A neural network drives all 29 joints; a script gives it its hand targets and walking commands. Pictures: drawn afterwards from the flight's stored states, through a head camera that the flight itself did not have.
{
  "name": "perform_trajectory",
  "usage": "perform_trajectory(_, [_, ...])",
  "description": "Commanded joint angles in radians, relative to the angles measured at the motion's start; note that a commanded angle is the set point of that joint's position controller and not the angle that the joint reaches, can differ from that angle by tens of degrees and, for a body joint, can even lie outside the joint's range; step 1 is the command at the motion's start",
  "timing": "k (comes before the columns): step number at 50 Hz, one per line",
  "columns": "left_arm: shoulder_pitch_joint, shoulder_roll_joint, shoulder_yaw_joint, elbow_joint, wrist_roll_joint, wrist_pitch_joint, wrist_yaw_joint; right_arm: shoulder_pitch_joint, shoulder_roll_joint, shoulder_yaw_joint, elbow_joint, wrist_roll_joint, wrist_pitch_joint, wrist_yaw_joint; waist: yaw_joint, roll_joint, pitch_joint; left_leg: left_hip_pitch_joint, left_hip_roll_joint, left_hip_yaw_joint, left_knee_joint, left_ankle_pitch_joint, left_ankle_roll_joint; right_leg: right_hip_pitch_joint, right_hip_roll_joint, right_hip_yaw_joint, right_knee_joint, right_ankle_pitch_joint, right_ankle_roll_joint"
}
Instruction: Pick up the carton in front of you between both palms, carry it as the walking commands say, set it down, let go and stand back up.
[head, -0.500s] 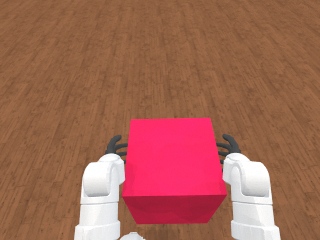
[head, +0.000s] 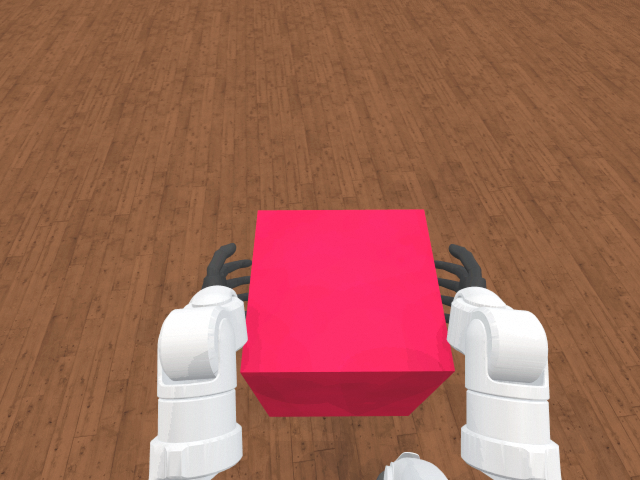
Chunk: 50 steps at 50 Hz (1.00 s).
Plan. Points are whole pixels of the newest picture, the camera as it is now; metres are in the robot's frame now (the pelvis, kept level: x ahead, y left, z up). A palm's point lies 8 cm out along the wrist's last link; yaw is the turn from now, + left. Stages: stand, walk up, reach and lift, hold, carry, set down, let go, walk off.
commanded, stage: carry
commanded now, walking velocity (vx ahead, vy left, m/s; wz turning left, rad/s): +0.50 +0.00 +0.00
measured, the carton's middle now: (339, 322) +0.32 +0.00 -0.02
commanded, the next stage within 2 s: none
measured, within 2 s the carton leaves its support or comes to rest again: neither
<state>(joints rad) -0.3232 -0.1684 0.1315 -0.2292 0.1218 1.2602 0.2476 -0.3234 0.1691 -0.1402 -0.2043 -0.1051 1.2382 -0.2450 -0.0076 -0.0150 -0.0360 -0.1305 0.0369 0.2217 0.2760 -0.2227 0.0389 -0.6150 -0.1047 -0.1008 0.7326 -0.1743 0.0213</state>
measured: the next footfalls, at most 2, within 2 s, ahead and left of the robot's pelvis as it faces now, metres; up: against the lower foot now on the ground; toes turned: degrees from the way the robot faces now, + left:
right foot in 0.16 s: +0.30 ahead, -0.12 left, +0.00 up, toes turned -9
left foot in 0.60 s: +0.60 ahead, +0.10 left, +0.00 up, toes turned -6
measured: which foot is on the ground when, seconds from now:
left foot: down 0.00-0.18, up 0.20-0.58, down 0.60-1.00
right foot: up 0.00-0.14, down 0.16-0.60, up 0.62-0.84, down 0.86-1.00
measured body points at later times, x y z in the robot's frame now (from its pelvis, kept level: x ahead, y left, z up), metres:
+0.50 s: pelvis +0.34 -0.03 +0.00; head +0.37 -0.04 +0.45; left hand +0.63 +0.13 +0.06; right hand +0.65 -0.16 +0.06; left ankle +0.46 +0.12 -0.71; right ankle +0.26 -0.12 -0.75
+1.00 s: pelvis +0.57 -0.01 -0.01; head +0.58 -0.01 +0.44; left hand +0.88 +0.14 +0.08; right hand +0.88 -0.15 +0.07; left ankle +0.56 +0.09 -0.75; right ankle +0.56 -0.12 -0.75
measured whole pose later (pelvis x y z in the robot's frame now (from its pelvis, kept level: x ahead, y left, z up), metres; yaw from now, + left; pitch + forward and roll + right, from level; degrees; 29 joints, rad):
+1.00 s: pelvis +0.57 -0.01 -0.01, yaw +1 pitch +4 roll +0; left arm -0.36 -0.18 0.16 -0.17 0.14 1.23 0.24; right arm -0.34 0.17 -0.15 -0.18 -0.14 1.23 -0.24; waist 0.00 0.01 -0.06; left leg -0.27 0.06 0.21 0.47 -0.26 0.02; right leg -0.27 -0.06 -0.15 0.48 -0.26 0.00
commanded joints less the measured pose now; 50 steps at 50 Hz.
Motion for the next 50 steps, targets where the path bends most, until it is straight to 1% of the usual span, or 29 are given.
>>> perform_trajectory(1, [-0.525, -1.033, -0.700, -0.076, -0.447, -0.023, -0.387, -0.510, 1.015, 0.664, -0.080, 0.443, -0.007, 0.410, -0.012, 0.153, -0.319, 0.271, 0.217, -0.106, -0.064, 0.383, 0.082, 0.028, 0.029, -0.058, -0.151, 0.123, -0.004])
perform_trajectory(5, [-0.484, -1.016, -0.692, -0.004, -0.445, -0.009, -0.410, -0.452, 1.004, 0.663, -0.011, 0.408, 0.003, 0.413, -0.016, 0.171, -0.281, 0.311, 0.206, -0.064, 0.021, 0.549, 0.040, 0.129, 0.062, -0.106, -0.275, 0.165, -0.039])
perform_trajectory(7, [-0.466, -1.024, -0.680, 0.048, -0.440, -0.010, -0.423, -0.457, 1.006, 0.670, 0.017, 0.406, 0.003, 0.418, 0.007, 0.139, -0.324, 0.235, 0.164, 0.015, 0.231, 0.639, -0.008, 0.380, 0.122, -0.179, -0.357, 0.134, -0.049])
perform_trajectory(8, [-0.454, -1.029, -0.672, 0.076, -0.438, -0.014, -0.429, -0.465, 1.004, 0.672, 0.029, 0.406, 0.001, 0.422, 0.026, 0.089, -0.386, 0.095, 0.139, 0.023, 0.408, 0.491, -0.035, 0.594, 0.067, -0.118, -0.337, 0.070, -0.055])
perform_trajectory(9, [-0.448, -1.017, -0.656, 0.110, -0.421, -0.023, -0.434, -0.495, 1.019, 0.683, 0.027, 0.417, 0.006, 0.426, 0.040, -0.118, -0.480, -0.186, 0.067, -0.003, 0.683, 0.224, -0.075, 0.846, -0.194, 0.282, -0.346, -0.002, -0.162])
perform_trajectory(10, [-0.448, -1.032, -0.649, 0.140, -0.415, -0.039, -0.436, -0.528, 1.017, 0.692, 0.017, 0.421, 0.004, 0.431, 0.039, -0.312, -0.478, -0.467, -0.053, -0.079, 0.879, -0.232, -0.094, 0.975, -0.310, 0.582, -0.459, 0.080, -0.261])
perform_trajectory(11, [-0.462, -1.049, -0.647, 0.119, -0.428, -0.046, -0.437, -0.540, 1.032, 0.700, 0.029, 0.426, -0.005, 0.432, 0.035, -0.237, -0.447, -0.566, -0.007, -0.176, 1.001, -0.271, -0.060, 0.968, -0.319, 0.519, -0.443, 0.194, -0.265])
perform_trajectory(12, [-0.473, -1.073, -0.645, 0.108, -0.434, -0.056, -0.438, -0.559, 1.045, 0.700, 0.018, 0.436, -0.017, 0.432, 0.036, -0.153, -0.441, -0.581, 0.034, -0.209, 1.012, -0.243, -0.037, 0.924, -0.288, 0.429, -0.420, 0.293, -0.243])
perform_trajectory(13, [-0.495, -1.092, -0.644, 0.086, -0.439, -0.066, -0.437, -0.573, 1.067, 0.704, 0.010, 0.446, -0.028, 0.431, 0.029, -0.062, -0.416, -0.575, 0.072, -0.221, 0.946, -0.182, -0.029, 0.854, -0.266, 0.347, -0.423, 0.325, -0.203])
perform_trajectory(14, [-0.525, -1.105, -0.648, 0.057, -0.451, -0.073, -0.437, -0.576, 1.088, 0.705, 0.000, 0.456, -0.038, 0.429, 0.026, -0.045, -0.403, -0.540, 0.094, -0.225, 0.863, -0.128, -0.032, 0.792, -0.245, 0.283, -0.453, 0.277, -0.173])
perform_trajectory(15, [-0.550, -1.112, -0.653, 0.029, -0.460, -0.080, -0.437, -0.582, 1.099, 0.707, -0.015, 0.462, -0.048, 0.426, 0.024, -0.069, -0.407, -0.502, 0.091, -0.206, 0.800, -0.097, -0.036, 0.760, -0.230, 0.231, -0.477, 0.235, -0.155])
perform_trajectory(18, [-0.559, -1.104, -0.659, -0.026, -0.481, -0.088, -0.438, -0.575, 1.111, 0.710, -0.051, 0.458, -0.067, 0.407, 0.025, -0.103, -0.404, -0.490, 0.077, -0.156, 0.655, -0.058, -0.052, 0.743, -0.209, 0.140, -0.517, 0.195, -0.171])
perform_trajectory(23, [-0.517, -1.050, -0.663, -0.085, -0.478, -0.073, -0.427, -0.547, 1.073, 0.719, -0.123, 0.445, -0.058, 0.381, 0.029, -0.111, -0.346, -0.491, 0.056, -0.085, 0.380, 0.112, -0.064, 0.780, -0.159, 0.031, -0.508, 0.330, -0.164])
perform_trajectory(26, [-0.468, -1.011, -0.662, -0.075, -0.452, -0.053, -0.414, -0.503, 1.030, 0.714, -0.117, 0.442, -0.032, 0.379, 0.031, -0.127, -0.312, -0.401, -0.001, -0.028, 0.238, 0.240, -0.051, 0.786, -0.118, -0.064, -0.423, 0.592, -0.122])
perform_trajectory(29, [-0.441, -0.986, -0.657, -0.038, -0.428, -0.034, -0.410, -0.469, 1.000, 0.706, -0.070, 0.437, -0.007, 0.394, 0.012, -0.106, -0.341, -0.096, -0.064, 0.059, 0.046, 0.422, -0.045, 0.709, -0.059, -0.147, -0.205, 0.673, -0.045])
perform_trajectory(30, [-0.447, -0.975, -0.657, -0.027, -0.425, -0.029, -0.412, -0.472, 0.989, 0.701, -0.055, 0.432, -0.002, 0.401, 0.000, -0.071, -0.368, 0.076, -0.010, 0.025, 0.025, 0.538, -0.043, 0.610, -0.039, -0.139, -0.102, 0.567, -0.005])
perform_trajectory(31, [-0.471, -0.964, -0.661, -0.020, -0.428, -0.022, -0.416, -0.471, 0.977, 0.683, -0.038, 0.424, 0.004, 0.407, -0.014, 0.057, -0.443, 0.306, 0.194, -0.173, 0.163, 0.974, -0.006, 0.430, -0.015, -0.104, 0.076, 0.199, 0.033])
perform_trajectory(32, [-0.496, -0.971, -0.674, -0.008, -0.436, -0.007, -0.416, -0.451, 0.970, 0.666, 0.018, 0.403, 0.002, 0.410, -0.017, 0.244, -0.543, 0.605, 0.370, -0.402, 0.235, 1.261, 0.162, 0.135, 0.085, -0.035, 0.267, -0.341, 0.047])
perform_trajectory(33, [-0.466, -0.969, -0.673, 0.013, -0.428, -0.005, -0.419, -0.410, 0.973, 0.649, 0.043, 0.400, -0.002, 0.411, -0.018, 0.234, -0.569, 0.573, 0.387, -0.439, 0.179, 1.143, 0.208, 0.077, 0.083, 0.043, 0.349, -0.443, 0.032])
perform_trajectory(35, [-0.526, -1.005, -0.686, 0.007, -0.444, -0.015, -0.425, -0.441, 1.024, 0.641, 0.033, 0.393, -0.015, 0.414, -0.012, 0.160, -0.521, 0.449, 0.345, -0.342, 0.104, 0.909, 0.154, 0.077, 0.035, 0.098, 0.238, -0.409, -0.005])
perform_trajectory(36, [-0.560, -1.017, -0.691, -0.015, -0.454, -0.023, -0.425, -0.477, 1.053, 0.647, 0.017, 0.400, -0.023, 0.414, -0.005, 0.136, -0.481, 0.361, 0.317, -0.281, 0.076, 0.826, 0.118, 0.122, 0.009, 0.099, 0.074, -0.399, -0.007])
perform_trajectory(37, [-0.589, -1.031, -0.695, -0.033, -0.461, -0.028, -0.423, -0.508, 1.074, 0.653, 0.000, 0.407, -0.031, 0.413, -0.004, 0.142, -0.464, 0.288, 0.291, -0.236, 0.050, 0.757, 0.100, 0.197, 0.025, 0.069, -0.039, -0.365, 0.000])
perform_trajectory(39, [-0.591, -1.055, -0.697, -0.055, -0.473, -0.037, -0.418, -0.546, 1.075, 0.658, -0.057, 0.422, -0.040, 0.411, -0.002, 0.152, -0.484, 0.226, 0.268, -0.170, 0.048, 0.673, 0.094, 0.309, 0.054, 0.027, -0.146, -0.261, 0.004])
perform_trajectory(41, [-0.594, -1.052, -0.695, -0.095, -0.474, -0.040, -0.409, -0.566, 1.065, 0.665, -0.106, 0.432, -0.043, 0.406, 0.000, 0.153, -0.511, 0.204, 0.247, -0.114, 0.081, 0.631, 0.085, 0.374, 0.042, -0.009, -0.246, -0.115, 0.003])
perform_trajectory(43, [-0.580, -1.040, -0.693, -0.114, -0.468, -0.033, -0.405, -0.556, 1.050, 0.672, -0.115, 0.433, -0.041, 0.400, 0.008, 0.123, -0.504, 0.121, 0.196, -0.070, 0.127, 0.440, 0.034, 0.497, 0.008, -0.018, -0.395, 0.154, 0.009])
perform_trajectory(44, [-0.563, -1.035, -0.691, -0.105, -0.463, -0.027, -0.407, -0.543, 1.041, 0.676, -0.104, 0.427, -0.038, 0.398, 0.011, 0.102, -0.498, 0.064, 0.180, -0.063, 0.145, 0.330, 0.000, 0.548, -0.050, 0.018, -0.408, 0.225, 0.007])
perform_trajectory(45, [-0.564, -1.031, -0.688, -0.084, -0.456, -0.023, -0.410, -0.544, 1.038, 0.686, -0.098, 0.428, -0.029, 0.399, 0.001, 0.033, -0.493, 0.024, 0.143, -0.063, 0.158, 0.258, -0.033, 0.566, -0.116, 0.069, -0.323, 0.389, -0.008])
perform_trajectory(47, [-0.515, -1.032, -0.668, 0.001, -0.445, -0.016, -0.418, -0.533, 1.031, 0.691, -0.059, 0.430, -0.009, 0.405, 0.004, -0.042, -0.465, 0.037, 0.136, -0.089, 0.188, 0.343, -0.049, 0.550, -0.114, 0.055, -0.254, 0.509, -0.022])
perform_trajectory(50, [-0.466, -1.041, -0.650, 0.112, -0.419, -0.024, -0.434, -0.506, 1.035, 0.688, 0.042, 0.418, -0.006, 0.420, 0.008, -0.042, -0.457, 0.017, 0.124, -0.092, 0.261, 0.530, -0.056, 0.556, -0.086, 0.040, -0.202, 0.686, -0.023])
